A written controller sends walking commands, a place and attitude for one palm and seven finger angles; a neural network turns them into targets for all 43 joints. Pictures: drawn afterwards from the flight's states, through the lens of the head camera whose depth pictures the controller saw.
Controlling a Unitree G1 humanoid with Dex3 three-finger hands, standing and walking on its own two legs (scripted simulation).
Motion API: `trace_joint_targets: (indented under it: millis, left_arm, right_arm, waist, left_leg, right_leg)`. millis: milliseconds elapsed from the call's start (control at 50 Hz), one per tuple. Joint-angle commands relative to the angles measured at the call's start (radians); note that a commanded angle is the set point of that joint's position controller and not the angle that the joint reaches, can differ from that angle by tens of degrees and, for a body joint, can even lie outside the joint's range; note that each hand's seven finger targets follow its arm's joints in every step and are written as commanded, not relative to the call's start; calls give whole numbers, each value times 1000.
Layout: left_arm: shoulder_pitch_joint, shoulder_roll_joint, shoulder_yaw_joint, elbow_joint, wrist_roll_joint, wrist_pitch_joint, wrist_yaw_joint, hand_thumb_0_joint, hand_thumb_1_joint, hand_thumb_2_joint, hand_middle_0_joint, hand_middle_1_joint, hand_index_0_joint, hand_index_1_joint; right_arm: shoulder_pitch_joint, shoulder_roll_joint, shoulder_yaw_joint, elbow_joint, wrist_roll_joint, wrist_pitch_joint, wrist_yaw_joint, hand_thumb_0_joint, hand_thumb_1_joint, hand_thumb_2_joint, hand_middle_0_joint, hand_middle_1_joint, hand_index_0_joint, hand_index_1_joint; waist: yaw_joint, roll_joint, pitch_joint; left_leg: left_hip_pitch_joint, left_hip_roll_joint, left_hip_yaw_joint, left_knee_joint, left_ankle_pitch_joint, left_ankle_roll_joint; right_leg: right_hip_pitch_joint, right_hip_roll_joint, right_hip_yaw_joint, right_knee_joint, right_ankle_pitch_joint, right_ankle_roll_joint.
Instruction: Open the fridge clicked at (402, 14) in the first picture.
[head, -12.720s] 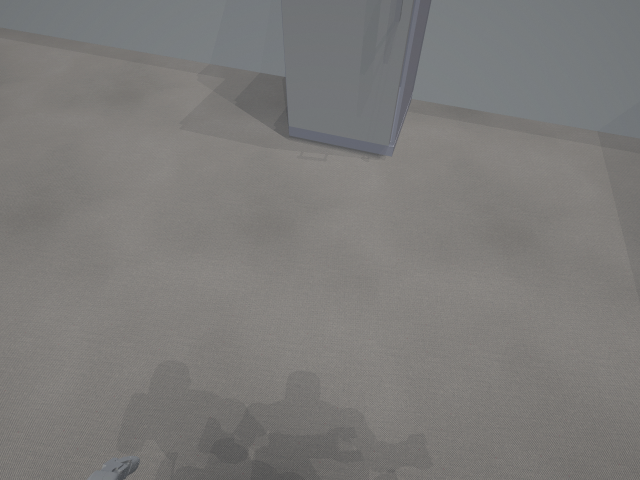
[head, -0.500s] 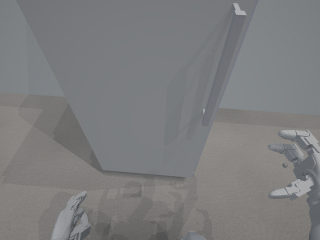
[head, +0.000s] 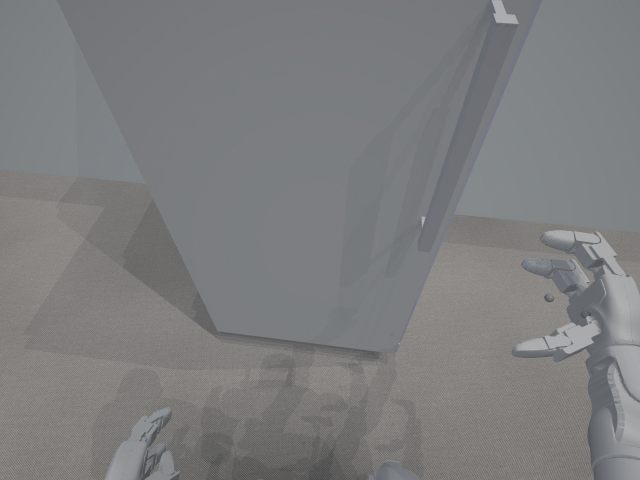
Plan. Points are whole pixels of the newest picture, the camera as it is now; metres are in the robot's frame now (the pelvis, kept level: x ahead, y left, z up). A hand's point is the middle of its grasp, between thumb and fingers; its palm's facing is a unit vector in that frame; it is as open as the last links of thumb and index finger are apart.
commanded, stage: move the hooked fingers beside the handle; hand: right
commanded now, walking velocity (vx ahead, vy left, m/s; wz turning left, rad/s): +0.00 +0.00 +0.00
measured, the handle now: (451, 153) +0.51 -0.14 +0.14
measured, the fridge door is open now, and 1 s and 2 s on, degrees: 0 0 0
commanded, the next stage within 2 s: feel for the door with the fingertips in 1.72 s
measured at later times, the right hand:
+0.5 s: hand (512, 256) +0.39 -0.22 +0.07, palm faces +0.06 +1.00 +0.00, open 14.0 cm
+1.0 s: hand (482, 226) +0.44 -0.19 +0.07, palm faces +0.07 +1.00 +0.01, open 14.0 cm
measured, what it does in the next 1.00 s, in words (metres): stands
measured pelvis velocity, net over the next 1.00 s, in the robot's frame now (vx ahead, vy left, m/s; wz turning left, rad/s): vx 0.00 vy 0.00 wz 0.02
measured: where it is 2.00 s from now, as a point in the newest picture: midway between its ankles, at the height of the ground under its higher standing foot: outside the picture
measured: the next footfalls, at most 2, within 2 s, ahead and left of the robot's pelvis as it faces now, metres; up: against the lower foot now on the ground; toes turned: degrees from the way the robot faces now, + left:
none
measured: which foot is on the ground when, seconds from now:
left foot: down 0.00-1.00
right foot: down 0.00-1.00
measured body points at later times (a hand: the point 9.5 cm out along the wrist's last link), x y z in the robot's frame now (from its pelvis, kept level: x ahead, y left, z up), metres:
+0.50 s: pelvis -0.01 +0.00 -0.01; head +0.05 -0.02 +0.44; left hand +0.10 +0.25 -0.11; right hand +0.38 -0.27 +0.07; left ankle -0.02 +0.13 -0.70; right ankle +0.06 -0.12 -0.70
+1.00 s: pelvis +0.00 +0.00 -0.02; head +0.07 -0.01 +0.43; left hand +0.06 +0.26 -0.13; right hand +0.43 -0.25 +0.07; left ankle -0.02 +0.13 -0.70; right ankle +0.06 -0.12 -0.70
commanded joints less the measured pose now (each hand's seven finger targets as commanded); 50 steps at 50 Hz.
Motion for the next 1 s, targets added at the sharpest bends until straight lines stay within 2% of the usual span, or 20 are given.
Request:
trace_joint_targets:
  millis: [0,40,160,240,280,320,360,400,480,540,560,620,720,740,760,800,840,900,940,980]
  left_arm:
    - [-21,149,61,-116,4,-35,12,0,900,900,-200,-300,-200,-300]
    - [-22,147,59,-114,4,-29,12,0,900,900,-200,-300,-200,-300]
    - [0,150,62,-106,8,-14,4,0,900,900,-200,-300,-200,-300]
    - [5,149,61,-104,10,1,-4,0,900,900,-200,-300,-200,-300]
    - [13,153,65,-102,12,9,-6,0,900,900,-200,-300,-200,-300]
    - [15,148,62,-99,10,16,-8,0,900,900,-200,-300,-200,-300]
    - [28,152,62,-88,13,23,-7,0,900,900,-200,-300,-200,-300]
    - [27,149,63,-90,12,28,-10,0,900,900,-200,-300,-200,-300]
    - [50,153,71,-79,17,37,-17,0,900,900,-200,-300,-200,-300]
    - [58,153,72,-70,16,49,-21,0,900,900,-200,-300,-200,-300]
    - [69,157,71,-65,19,54,-21,0,900,900,-200,-300,-200,-300]
    - [72,155,70,-63,18,67,-23,0,900,900,-200,-300,-200,-300]
    - [91,153,77,-55,24,77,-30,0,900,900,-200,-300,-200,-300]
    - [98,153,78,-54,26,80,-32,0,900,900,-200,-300,-200,-300]
    - [104,154,79,-55,28,83,-33,0,900,900,-200,-300,-200,-300]
    - [103,151,79,-52,25,90,-38,0,900,900,-200,-300,-200,-300]
    - [111,156,79,-47,25,100,-39,0,900,900,-200,-300,-200,-300]
    - [117,153,80,-46,30,108,-39,0,900,900,-200,-300,-200,-300]
    - [121,154,83,-51,31,112,-41,0,900,900,-200,-300,-200,-300]
    - [122,153,83,-58,33,118,-45,0,900,900,-200,-300,-200,-300]
  right_arm:
    - [-338,-229,-56,-159,15,-77,-17,0,500,-300,300,1200,300,1200]
    - [-385,-220,-37,-159,2,-81,-22,0,500,-300,300,1200,300,1200]
    - [-437,-214,-24,-97,-17,-87,-51,0,500,-300,300,1200,300,1200]
    - [-497,-199,-7,-56,-32,-88,-70,0,500,-300,300,1200,300,1200]
    - [-504,-225,-31,-47,-38,-96,-79,0,500,-300,300,1200,300,1200]
    - [-550,-202,-5,-29,-41,-97,-85,0,500,-300,300,1200,300,1200]
    - [-593,-223,-19,8,-47,-106,-95,0,500,-300,300,1200,300,1200]
    - [-638,-192,18,17,-59,-113,-98,0,500,-300,300,1200,300,1200]
    - [-643,-202,0,39,-65,-131,-113,0,500,-300,300,1200,300,1200]
    - [-668,-198,5,74,-69,-129,-120,0,500,-300,300,1200,300,1200]
    - [-676,-219,-9,98,-74,-130,-125,0,500,-300,300,1200,300,1200]
    - [-753,-225,-5,133,-85,-131,-133,0,500,-300,300,1200,300,1200]
    - [-793,-219,-5,133,-97,-163,-150,0,500,-300,300,1200,300,1200]
    - [-782,-222,-13,144,-97,-166,-151,0,500,-300,300,1200,300,1200]
    - [-775,-216,-7,153,-99,-168,-150,0,500,-300,300,1200,300,1200]
    - [-793,-191,15,178,-103,-162,-150,0,500,-300,300,1200,300,1200]
    - [-804,-217,-6,230,-108,-153,-158,0,500,-300,300,1200,300,1200]
    - [-866,-215,-4,241,-117,-165,-170,0,500,-300,300,1200,300,1200]
    - [-842,-239,-30,230,-122,-178,-175,0,500,-300,300,1200,300,1200]
    - [-806,-249,-42,210,-124,-190,-177,0,500,-300,300,1200,300,1200]
  waist:
    - [20,-17,-250]
    - [21,-66,-261]
    - [24,-31,-291]
    - [27,-56,-288]
    - [23,-34,-321]
    - [36,-50,-297]
    - [40,-27,-290]
    - [52,-64,-300]
    - [42,-53,-368]
    - [51,-56,-348]
    - [51,-20,-339]
    - [64,-41,-322]
    - [63,-79,-395]
    - [60,-60,-408]
    - [64,-43,-410]
    - [71,-69,-386]
    - [73,-40,-347]
    - [81,-31,-370]
    - [64,-62,-409]
    - [55,-51,-444]
  left_leg:
    - [-57,-46,-14,-138,207,14]
    - [-73,-45,-9,-129,196,19]
    - [-74,-50,-4,-115,209,23]
    - [-99,-48,-2,-109,194,23]
    - [-81,-48,-8,-101,224,22]
    - [-106,-49,-5,-104,199,20]
    - [-107,-52,-7,-101,188,22]
    - [-136,-50,-8,-97,177,21]
    - [-127,-53,-7,-81,216,24]
    - [-137,-54,-7,-81,222,22]
    - [-123,-55,-6,-78,224,24]
    - [-151,-53,-11,-77,209,20]
    - [-159,-57,-13,-58,247,23]
    - [-150,-58,-11,-54,258,23]
    - [-141,-60,-11,-49,271,24]
    - [-168,-59,-10,-50,272,21]
    - [-177,-60,-10,-55,243,21]
    - [-180,-58,-13,-50,242,18]
    - [-171,-60,-16,-43,252,22]
    - [-145,-61,-18,-33,287,20]
  right_leg:
    - [276,37,26,-107,96,-28]
    - [293,37,31,-110,96,-25]
    - [289,33,39,-93,115,-25]
    - [287,32,43,-95,100,-20]
    - [285,32,38,-85,127,-22]
    - [276,32,38,-85,101,-21]
    - [257,31,41,-77,92,-23]
    - [272,30,41,-75,82,-21]
    - [299,27,45,-58,132,-19]
    - [280,28,41,-53,129,-19]
    - [259,27,46,-51,131,-21]
    - [242,27,42,-49,108,-21]
    - [288,26,42,-25,164,-19]
    - [287,25,43,-22,175,-18]
    - [276,26,45,-16,188,-21]
    - [272,26,40,-14,183,-19]
    - [233,25,42,-18,146,-20]
    - [230,26,40,-10,142,-23]
    - [252,27,36,-6,162,-21]
    - [256,26,33,0,195,-22]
